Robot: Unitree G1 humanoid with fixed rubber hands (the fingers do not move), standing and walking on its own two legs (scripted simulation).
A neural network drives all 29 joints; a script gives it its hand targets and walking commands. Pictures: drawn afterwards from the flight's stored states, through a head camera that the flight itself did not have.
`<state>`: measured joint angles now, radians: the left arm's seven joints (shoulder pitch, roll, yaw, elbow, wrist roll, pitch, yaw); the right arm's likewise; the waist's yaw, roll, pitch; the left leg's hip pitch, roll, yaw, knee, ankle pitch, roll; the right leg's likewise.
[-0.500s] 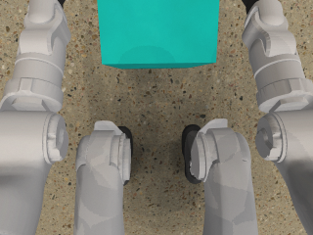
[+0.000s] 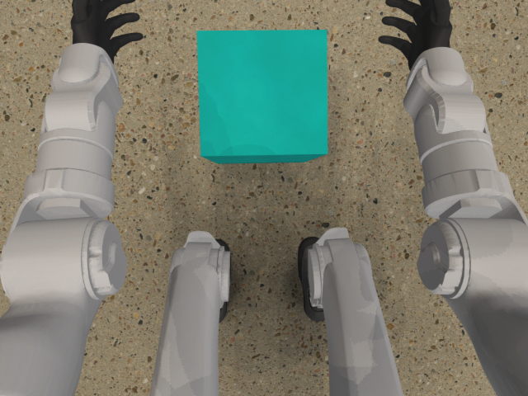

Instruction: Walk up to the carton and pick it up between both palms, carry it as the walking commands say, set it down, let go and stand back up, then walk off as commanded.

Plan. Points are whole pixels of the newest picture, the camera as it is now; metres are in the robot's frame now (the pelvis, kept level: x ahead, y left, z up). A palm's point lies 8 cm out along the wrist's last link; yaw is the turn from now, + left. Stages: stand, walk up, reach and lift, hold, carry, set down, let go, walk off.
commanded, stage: set down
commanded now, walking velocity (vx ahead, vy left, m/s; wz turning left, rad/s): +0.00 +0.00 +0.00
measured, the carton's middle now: (261, 110) +0.52 +0.00 -0.37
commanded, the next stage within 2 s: let go in 0.66 s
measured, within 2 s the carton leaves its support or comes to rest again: neither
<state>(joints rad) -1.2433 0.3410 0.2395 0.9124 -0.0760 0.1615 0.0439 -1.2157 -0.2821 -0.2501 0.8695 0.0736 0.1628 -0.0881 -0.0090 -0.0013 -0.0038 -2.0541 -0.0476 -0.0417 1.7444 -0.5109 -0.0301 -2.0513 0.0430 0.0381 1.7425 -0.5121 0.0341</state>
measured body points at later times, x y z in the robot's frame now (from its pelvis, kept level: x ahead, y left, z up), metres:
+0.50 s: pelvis +0.02 +0.00 +0.14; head +0.33 +0.00 +0.47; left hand +0.55 +0.21 +0.04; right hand +0.54 -0.20 +0.04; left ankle +0.10 +0.12 -0.46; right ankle +0.10 -0.13 -0.46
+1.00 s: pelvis +0.06 +0.00 +0.21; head +0.33 +0.00 +0.57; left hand +0.47 +0.22 +0.09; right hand +0.46 -0.22 +0.09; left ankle +0.10 +0.12 -0.46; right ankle +0.10 -0.13 -0.46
